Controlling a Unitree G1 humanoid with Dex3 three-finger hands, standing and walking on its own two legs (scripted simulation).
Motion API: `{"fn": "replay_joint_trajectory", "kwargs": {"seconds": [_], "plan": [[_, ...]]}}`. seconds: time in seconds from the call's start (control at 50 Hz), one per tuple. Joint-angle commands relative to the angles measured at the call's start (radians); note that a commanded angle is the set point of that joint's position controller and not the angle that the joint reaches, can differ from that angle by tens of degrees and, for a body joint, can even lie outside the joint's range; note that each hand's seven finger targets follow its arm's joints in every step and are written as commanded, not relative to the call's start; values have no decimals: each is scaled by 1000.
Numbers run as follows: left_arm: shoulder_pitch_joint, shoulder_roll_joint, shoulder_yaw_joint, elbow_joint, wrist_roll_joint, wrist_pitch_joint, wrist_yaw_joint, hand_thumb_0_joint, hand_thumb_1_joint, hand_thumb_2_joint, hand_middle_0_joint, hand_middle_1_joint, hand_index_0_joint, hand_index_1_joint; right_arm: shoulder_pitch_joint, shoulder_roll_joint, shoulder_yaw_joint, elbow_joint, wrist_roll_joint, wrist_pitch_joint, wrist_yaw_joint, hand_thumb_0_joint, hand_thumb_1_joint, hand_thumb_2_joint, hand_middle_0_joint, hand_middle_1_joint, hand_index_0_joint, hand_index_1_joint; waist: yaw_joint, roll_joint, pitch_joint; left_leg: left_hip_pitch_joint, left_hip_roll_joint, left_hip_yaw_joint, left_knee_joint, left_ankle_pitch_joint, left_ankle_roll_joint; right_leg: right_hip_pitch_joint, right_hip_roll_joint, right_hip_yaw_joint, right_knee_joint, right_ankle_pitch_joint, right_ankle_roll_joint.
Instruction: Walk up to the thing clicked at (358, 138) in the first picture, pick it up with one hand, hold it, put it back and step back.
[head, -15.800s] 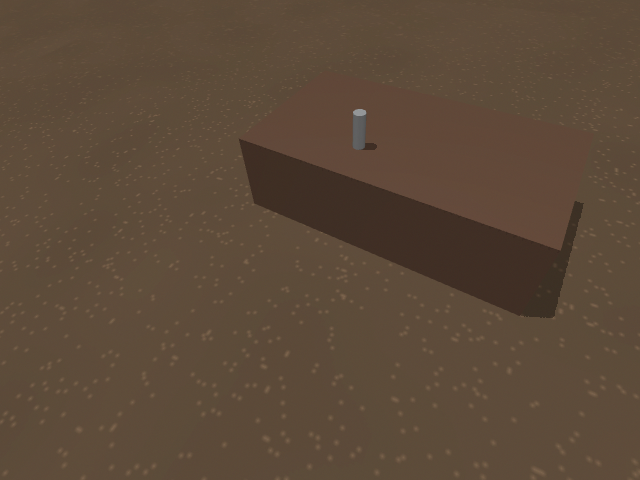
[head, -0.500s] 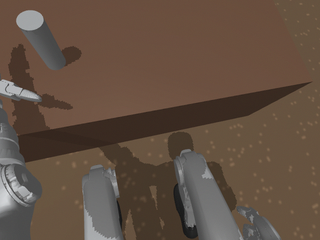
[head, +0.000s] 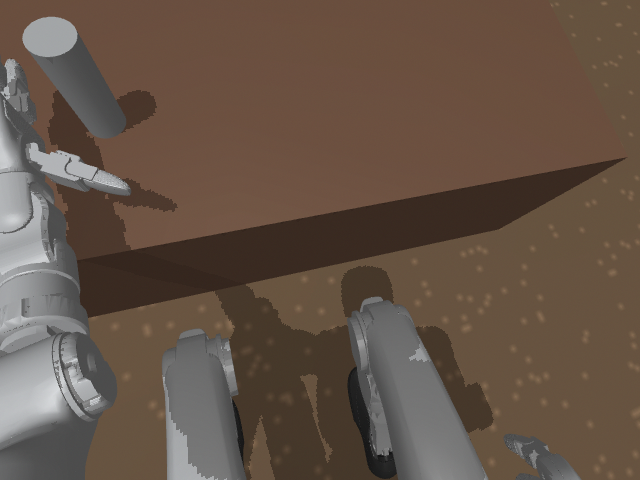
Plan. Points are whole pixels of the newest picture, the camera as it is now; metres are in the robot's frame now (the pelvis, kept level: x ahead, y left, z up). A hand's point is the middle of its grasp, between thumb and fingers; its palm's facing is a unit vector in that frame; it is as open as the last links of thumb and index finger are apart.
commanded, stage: rest palm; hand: left
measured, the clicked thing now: (82, 86) +0.59 +0.22 -0.01
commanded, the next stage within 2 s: close in 0.04 s
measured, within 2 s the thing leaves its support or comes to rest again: leaves its support in 1.70 s
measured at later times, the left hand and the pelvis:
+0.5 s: hand (87, 126) +0.54 +0.22 -0.01, palm faces +0.16 -0.99 -0.04, open 16.2 cm; pelvis +0.00 +0.00 -0.02, yaw +0 degrees
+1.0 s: hand (81, 117) +0.55 +0.23 -0.01, palm faces +0.17 -0.98 -0.04, open 11.2 cm; pelvis +0.00 +0.00 -0.03, yaw +0 degrees
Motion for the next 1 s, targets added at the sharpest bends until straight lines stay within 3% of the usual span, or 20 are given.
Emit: {"fn": "replay_joint_trajectory", "kwargs": {"seconds": [0.0,0.12,0.14,0.18,0.2,0.22,0.3,0.36,0.4,0.44,0.5,0.56,0.6,0.66,0.78,0.84,0.88,0.98], "plan": [[-374,206,-2,-227,-7,-70,17,0,-611,0,-64,-16,-67,-9,164,-194,-71,-33,0,-13,-8,0,-916,-901,200,300,200,300,9,205,-654,521,-3,71,-234,195,66,313,11,-74,-222,233,-92],[-356,190,1,-209,-13,-83,23,0,-611,0,-66,-11,-69,-3,147,-198,-73,-26,-3,-12,-4,0,-921,-902,200,300,200,300,8,184,-623,502,-1,72,-209,201,70,285,10,-74,-205,241,-90],[-363,176,-6,-203,-15,-86,22,0,-539,0,-133,-70,-141,-55,151,-197,-72,-25,-5,-11,-3,0,-922,-899,200,299,200,299,-3,177,-633,491,-2,74,-193,227,71,298,11,-73,-196,267,-89],[-362,222,21,-221,-11,-96,23,0,-532,58,-218,-154,-226,-141,153,-194,-68,-22,-9,-8,-2,0,-923,-899,200,299,200,299,14,171,-664,481,-4,84,-179,252,75,344,10,-66,-195,292,-83],[-360,225,14,-207,-6,-95,23,0,-533,58,-241,-173,-251,-157,157,-194,-67,-24,-8,-7,0,0,-931,-900,200,299,200,299,12,176,-667,478,-5,82,-178,252,74,342,11,-67,-189,289,-85],[-371,180,-9,-211,-6,-97,17,0,-522,70,-249,-180,-259,-165,150,-192,-70,-28,-11,-8,5,0,-930,-899,200,299,200,299,0,171,-672,491,-3,78,-177,255,73,324,11,-71,-182,288,-86],[-405,214,-8,-216,0,-97,15,0,-541,113,-304,-238,-314,-224,145,-193,-69,-27,-11,-2,3,0,-932,-900,200,299,200,299,6,194,-664,470,-5,84,-182,193,70,310,12,-68,-186,239,-88],[-414,206,-8,-215,-7,-94,10,0,-532,124,-330,-263,-341,-249,149,-189,-65,-25,-12,0,3,0,-935,-900,200,299,200,299,-1,168,-685,463,-3,90,-156,226,76,332,14,-66,-181,275,-83],[-400,222,-1,-196,-5,-90,7,0,-512,171,-383,-314,-392,-302,149,-190,-63,-27,-10,3,2,0,-931,-899,200,299,200,299,9,181,-672,456,-6,89,-168,203,73,321,13,-67,-179,247,-86],[-407,200,-8,-187,-5,-86,10,0,-493,185,-398,-329,-410,-314,150,-191,-64,-26,-12,4,2,0,-933,-899,200,299,200,299,-4,171,-665,454,-4,84,-159,204,73,310,13,-74,-170,249,-86],[-438,223,-10,-197,-3,-88,11,0,-486,216,-442,-374,-454,-360,149,-191,-62,-28,-10,6,0,0,-934,-899,200,299,200,299,-2,176,-670,442,-6,88,-153,189,74,308,15,-69,-171,240,-86],[-429,203,-11,-159,1,-83,16,0,-436,257,-487,-414,-498,-401,149,-194,-61,-27,-12,7,2,0,-931,-899,200,299,199,299,-9,176,-638,443,-4,77,-155,184,69,264,13,-79,-149,225,-89],[-458,214,-12,-166,5,-87,18,0,-408,269,-505,-427,-516,-412,143,-196,-60,-30,-11,9,3,0,-932,-899,200,299,199,299,-10,190,-613,441,-3,72,-168,134,67,230,11,-81,-152,183,-92],[-458,237,3,-158,8,-88,19,0,-356,303,-548,-474,-562,-456,153,-202,-57,-29,-13,12,2,0,-926,-897,200,299,200,299,-13,192,-634,422,-6,76,-153,151,68,252,10,-82,-139,206,-90],[-460,239,-12,-128,17,-86,8,0,-252,397,-655,-575,-670,-557,155,-197,-53,-30,-15,14,3,0,-917,-894,200,299,200,299,-19,166,-620,377,-9,90,-137,127,73,266,14,-80,-148,189,-85],[-446,232,-19,-114,19,-77,-1,0,-181,450,-721,-636,-738,-616,165,-203,-52,-32,-15,17,6,0,-918,-894,200,299,200,299,-19,190,-652,415,-7,81,-135,179,68,259,13,-85,-125,222,-88],[-429,209,-30,-65,22,-67,-7,0,-101,508,-764,-685,-780,-665,171,-213,-56,-31,-15,19,7,0,-913,-893,200,299,200,299,-33,203,-619,417,-6,74,-133,190,64,229,9,-90,-114,227,-90],[-416,201,-43,-18,30,-59,-11,0,24,613,-866,-790,-886,-767,162,-212,-54,-42,-17,19,11,0,-904,-891,200,299,200,299,-29,180,-575,370,-7,82,-121,147,67,213,11,-90,-116,197,-88]]}}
